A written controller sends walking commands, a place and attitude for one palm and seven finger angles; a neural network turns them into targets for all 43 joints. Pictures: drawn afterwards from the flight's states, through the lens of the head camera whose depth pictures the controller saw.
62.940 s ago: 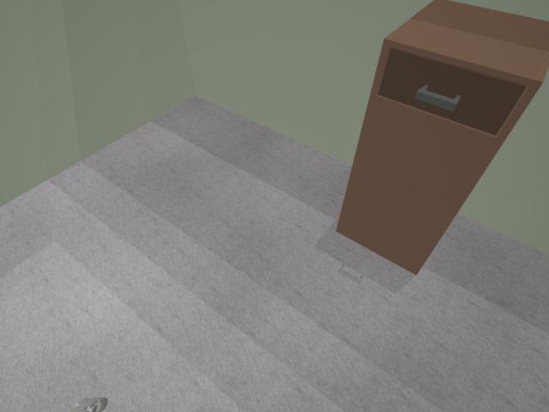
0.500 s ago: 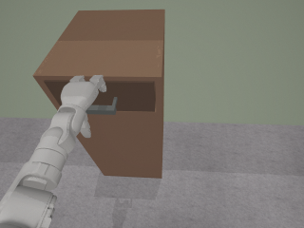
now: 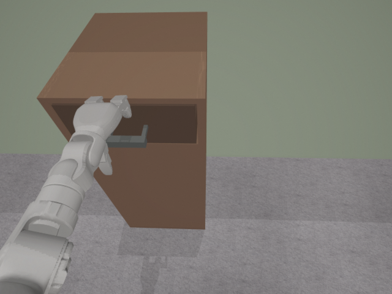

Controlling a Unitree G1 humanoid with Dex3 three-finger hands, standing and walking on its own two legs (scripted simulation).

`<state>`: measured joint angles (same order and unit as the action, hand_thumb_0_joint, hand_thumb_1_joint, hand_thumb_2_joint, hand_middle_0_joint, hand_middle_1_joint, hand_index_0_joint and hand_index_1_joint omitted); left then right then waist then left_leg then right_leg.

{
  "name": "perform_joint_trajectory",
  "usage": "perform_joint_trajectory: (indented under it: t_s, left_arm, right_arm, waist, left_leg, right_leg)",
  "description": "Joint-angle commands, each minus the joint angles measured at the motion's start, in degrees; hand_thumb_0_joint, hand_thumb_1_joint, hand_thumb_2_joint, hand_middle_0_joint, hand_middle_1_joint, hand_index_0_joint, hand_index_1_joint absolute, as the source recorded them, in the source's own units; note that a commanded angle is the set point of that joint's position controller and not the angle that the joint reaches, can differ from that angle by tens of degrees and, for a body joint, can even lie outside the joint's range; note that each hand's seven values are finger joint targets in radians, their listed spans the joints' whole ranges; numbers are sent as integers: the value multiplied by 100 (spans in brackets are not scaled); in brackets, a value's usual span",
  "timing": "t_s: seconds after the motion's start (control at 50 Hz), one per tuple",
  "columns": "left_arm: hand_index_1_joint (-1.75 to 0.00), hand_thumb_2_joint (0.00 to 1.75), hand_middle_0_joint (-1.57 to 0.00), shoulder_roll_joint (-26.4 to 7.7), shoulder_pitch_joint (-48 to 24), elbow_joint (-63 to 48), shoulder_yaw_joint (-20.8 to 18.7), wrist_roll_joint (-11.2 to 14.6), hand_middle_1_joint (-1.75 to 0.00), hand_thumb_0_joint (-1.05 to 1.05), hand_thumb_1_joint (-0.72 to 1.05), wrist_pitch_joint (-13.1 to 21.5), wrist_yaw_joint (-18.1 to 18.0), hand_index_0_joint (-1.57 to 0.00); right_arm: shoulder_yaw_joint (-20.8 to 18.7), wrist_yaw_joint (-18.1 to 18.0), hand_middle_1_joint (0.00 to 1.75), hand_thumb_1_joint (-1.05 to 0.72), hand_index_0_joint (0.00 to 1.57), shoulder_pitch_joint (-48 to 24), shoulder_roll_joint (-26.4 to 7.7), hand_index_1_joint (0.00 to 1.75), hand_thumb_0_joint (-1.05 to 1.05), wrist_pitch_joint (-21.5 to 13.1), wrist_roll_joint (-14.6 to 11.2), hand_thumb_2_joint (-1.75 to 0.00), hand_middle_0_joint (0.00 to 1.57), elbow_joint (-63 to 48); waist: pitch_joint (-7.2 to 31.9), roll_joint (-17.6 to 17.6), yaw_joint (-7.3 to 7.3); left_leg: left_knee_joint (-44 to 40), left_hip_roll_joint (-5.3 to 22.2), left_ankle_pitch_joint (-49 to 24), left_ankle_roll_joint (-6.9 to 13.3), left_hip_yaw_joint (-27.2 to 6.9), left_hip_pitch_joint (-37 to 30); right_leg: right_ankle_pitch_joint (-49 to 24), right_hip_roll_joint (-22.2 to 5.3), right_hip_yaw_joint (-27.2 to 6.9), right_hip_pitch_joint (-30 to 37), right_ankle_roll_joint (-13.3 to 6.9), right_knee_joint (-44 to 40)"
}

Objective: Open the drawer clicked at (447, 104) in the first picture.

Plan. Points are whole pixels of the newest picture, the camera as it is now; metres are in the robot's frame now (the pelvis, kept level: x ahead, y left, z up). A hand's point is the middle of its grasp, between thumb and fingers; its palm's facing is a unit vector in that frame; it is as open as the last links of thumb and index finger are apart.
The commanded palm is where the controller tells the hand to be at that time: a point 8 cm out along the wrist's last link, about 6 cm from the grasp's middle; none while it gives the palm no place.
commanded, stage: move the hooked fingers above the handle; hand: left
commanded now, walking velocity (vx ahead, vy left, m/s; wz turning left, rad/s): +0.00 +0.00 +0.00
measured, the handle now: (126, 135) +0.48 +0.19 +0.03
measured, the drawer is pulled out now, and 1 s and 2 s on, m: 0.00 0.00 0.00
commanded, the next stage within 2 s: lower the fingers behind the handle in 0.76 s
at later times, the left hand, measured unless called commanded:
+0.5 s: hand (108, 133) +0.43 +0.21 +0.08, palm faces +0.01 -0.05 -1.00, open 13.7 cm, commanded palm +0.40 +0.21 +0.14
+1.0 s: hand (109, 136) +0.42 +0.20 +0.08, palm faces -0.02 -0.04 -1.00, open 13.8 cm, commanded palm +0.40 +0.20 +0.13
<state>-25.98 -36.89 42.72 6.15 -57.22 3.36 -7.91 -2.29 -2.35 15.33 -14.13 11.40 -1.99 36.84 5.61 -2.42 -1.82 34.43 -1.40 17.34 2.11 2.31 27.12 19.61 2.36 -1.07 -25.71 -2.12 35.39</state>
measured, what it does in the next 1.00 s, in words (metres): stands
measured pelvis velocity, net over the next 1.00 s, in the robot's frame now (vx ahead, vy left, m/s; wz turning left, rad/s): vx -0.01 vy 0.00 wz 0.01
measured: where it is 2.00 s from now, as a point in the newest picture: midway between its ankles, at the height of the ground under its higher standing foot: outside the picture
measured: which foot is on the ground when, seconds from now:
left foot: down 0.00-1.00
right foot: down 0.00-1.00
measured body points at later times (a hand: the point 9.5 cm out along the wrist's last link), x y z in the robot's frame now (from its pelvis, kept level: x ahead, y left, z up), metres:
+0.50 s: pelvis +0.00 +0.01 +0.00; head +0.04 -0.01 +0.45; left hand +0.43 +0.21 +0.13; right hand +0.09 -0.25 -0.14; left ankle -0.01 +0.10 -0.73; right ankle -0.03 -0.10 -0.73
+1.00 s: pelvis -0.01 +0.00 +0.00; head +0.03 -0.02 +0.45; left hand +0.42 +0.20 +0.14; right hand +0.10 -0.26 -0.13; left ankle -0.01 +0.10 -0.73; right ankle -0.03 -0.10 -0.73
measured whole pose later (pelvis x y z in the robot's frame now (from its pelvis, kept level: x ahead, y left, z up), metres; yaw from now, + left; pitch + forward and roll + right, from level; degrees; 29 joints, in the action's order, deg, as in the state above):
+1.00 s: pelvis -0.01 +0.00 +0.00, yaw +0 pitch +9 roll +0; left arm -24.1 -37.4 42.1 8.6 -57.0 1.0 -7.6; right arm -2.2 -2.0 14.3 -14.5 11.5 -1.9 36.9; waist 5.8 -2.7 -0.8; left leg 34.7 -1.7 17.1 2.1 1.9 26.5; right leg 19.7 2.1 -0.7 -25.1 -2.1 35.9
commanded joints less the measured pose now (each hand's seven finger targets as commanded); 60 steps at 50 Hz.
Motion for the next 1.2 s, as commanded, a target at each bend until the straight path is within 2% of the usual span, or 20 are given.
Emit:
perform_joint_trajectory:
  t_s: [0.0,0.06,0.08,0.12,0.14,0.18,0.24,0.36,0.38,0.44,0.48,0.6,0.66,0.8,0.84,0.94,1.0,1.04,1.12,1.18]
  left_arm:
    - [-120,30,-30,-1377,-2224,-1228,-526,66,-120,0,-50,-18,-140,-30]
    - [-120,30,-30,-1417,-2225,-1222,-524,81,-120,0,-50,44,-21,-30]
    - [-120,30,-30,-1135,-2236,-1311,-285,123,-120,0,-50,62,3,-30]
    - [-120,30,-30,-1179,-2404,-1278,-296,105,-120,0,-50,116,12,-30]
    - [-120,30,-30,-967,-2637,-1356,-94,147,-120,0,-50,158,26,-30]
    - [-120,30,-30,-1216,-2707,-1490,-325,122,-120,0,-50,261,-41,-30]
    - [-120,30,-30,-1154,-2969,-1705,-308,112,-120,0,-50,347,-190,-30]
    - [-120,30,-30,-1471,-2577,-1279,-667,5,-120,0,-50,-55,-393,-30]
    - [-120,30,-30,-1117,-2513,-1336,-378,17,-120,0,-50,-131,-362,-30]
    - [-120,30,-30,-1442,-2222,-1290,-674,34,-120,0,-50,-251,-283,-30]
    - [-120,30,-30,-1305,-2168,-1593,-541,30,-120,0,-50,-247,-229,-30]
    - [-120,30,-30,-849,-2148,-1826,-130,124,-120,0,-50,-220,-52,-30]
    - [-120,30,-30,-1164,-2438,-1697,-345,91,-120,0,-50,-148,-75,-30]
    - [-120,30,-30,-1012,-2794,-1593,-226,28,-120,0,-50,-78,-267,-30]
    - [-120,30,-30,-1152,-2646,-1455,-378,58,-120,0,-50,-131,-269,-30]
    - [-120,30,-30,-927,-2167,-844,-201,32,-120,0,-50,-307,-113,-30]
    - [-120,30,-30,-969,-2263,-1377,-203,1,-120,0,-50,-91,-58,-30]
    - [-120,30,-30,-1124,-2169,-1358,-389,23,-120,0,-50,55,-91,-30]
    - [-120,30,-30,-1151,-2404,-1523,-450,-53,-120,0,-50,265,-371,-30]
    - [-120,30,-30,-1176,-2386,-1410,-525,-112,-120,0,-50,226,-608,-30]
  right_arm:
    - [-260,-36,30,-90,20,14,-786,30,0,-173,8,-90,20,-687]
    - [-250,-39,30,-90,20,29,-814,30,0,-164,-9,-90,20,-677]
    - [-265,-32,30,-90,20,6,-789,30,0,-171,5,-90,20,-701]
    - [-269,-41,30,-90,20,48,-798,30,0,-171,-1,-90,20,-642]
    - [-267,-39,30,-90,20,78,-787,30,0,-183,8,-90,20,-630]
    - [-308,-39,30,-90,20,114,-784,30,0,-206,25,-90,20,-596]
    - [-329,-1,30,-90,20,152,-754,30,0,-215,63,-90,20,-563]
    - [-293,79,30,-90,20,91,-795,30,0,-141,59,-90,20,-548]
    - [-297,102,30,-90,20,42,-765,30,0,-127,60,-90,20,-584]
    - [-265,79,30,-90,20,-10,-816,30,0,-71,48,-90,20,-646]
    - [-278,80,30,-90,20,-67,-793,30,0,-75,33,-90,20,-714]
    - [-272,59,30,-90,20,-112,-764,30,0,-102,2,-90,20,-725]
    - [-248,8,30,-90,20,-84,-777,30,0,-124,6,-90,20,-659]
    - [-265,9,30,-90,20,-94,-729,30,0,-203,29,-90,20,-575]
    - [-268,11,30,-90,20,-64,-760,30,0,-194,37,-90,20,-585]
    - [-210,2,30,-90,20,-104,-800,30,0,-139,12,-90,20,-640]
    - [-250,-7,30,-90,20,-119,-772,30,0,-151,34,-90,20,-740]
    - [-264,-24,30,-90,20,-66,-767,30,0,-156,51,-90,20,-721]
    - [-313,-10,30,-90,20,4,-732,30,0,-199,68,-90,20,-617]
    - [-340,15,30,-90,20,56,-722,30,0,-217,85,-90,20,-532]
  waist:
    - [1952,270,73]
    - [1786,314,32]
    - [1784,276,-5]
    - [1605,257,-78]
    - [1605,295,-179]
    - [1875,119,-89]
    - [2207,-39,-83]
    - [2257,55,136]
    - [2255,33,92]
    - [2098,353,167]
    - [2129,208,179]
    - [1759,324,30]
    - [1737,377,41]
    - [1875,-18,13]
    - [2027,259,55]
    - [1550,630,47]
    - [1830,318,91]
    - [1836,468,62]
    - [1878,154,19]
    - [2088,178,9]
  left_leg:
    - [-144,-59,-2119,133,-19,-1077]
    - [-159,-49,-2014,133,-42,-1047]
    - [-146,-57,-1943,139,-46,-1133]
    - [-132,-45,-1806,127,-82,-1149]
    - [-112,-45,-1828,132,-117,-1206]
    - [-61,-49,-1925,129,-150,-1356]
    - [26,-41,-2300,88,-210,-1544]
    - [1,-4,-2614,36,-175,-1336]
    - [11,-2,-2681,43,-147,-1397]
    - [-73,0,-2574,62,-145,-1185]
    - [-106,16,-2592,73,-137,-1299]
    - [-165,31,-2258,91,-181,-1444]
    - [-207,-8,-1915,107,-167,-1326]
    - [-144,-13,-1987,68,-177,-1507]
    - [-139,-34,-2015,74,-149,-1351]
    - [-196,-48,-1749,91,-55,-911]
    - [-136,-70,-1887,107,-50,-1053]
    - [-84,-77,-1880,120,-70,-985]
    - [22,-69,-1921,105,-100,-1088]
    - [127,-79,-2001,95,-101,-1043]
  right_leg:
    - [-2342,-65,-39,908,-13,-386]
    - [-2196,-65,-30,789,-14,-419]
    - [-2103,-60,-28,707,-9,-441]
    - [-1885,-49,-3,485,-18,-464]
    - [-1830,-57,14,414,-21,-473]
    - [-1854,-41,0,425,-37,-407]
    - [-1968,-29,47,388,-63,-286]
    - [-2223,8,101,588,-83,-169]
    - [-2300,5,97,579,-73,-184]
    - [-2308,-10,81,816,-70,-234]
    - [-2300,-10,82,802,-64,-245]
    - [-1947,-7,100,529,-48,-395]
    - [-1767,-32,39,592,-44,-445]
    - [-1699,-15,77,393,-82,-368]
    - [-1829,-38,48,670,-69,-368]
    - [-1889,-71,20,698,-35,-436]
    - [-2071,-75,-34,750,-38,-372]
    - [-2076,-75,-50,792,-33,-366]
    - [-1979,-24,-29,445,-51,-265]
    - [-2075,-6,-37,436,-42,-176]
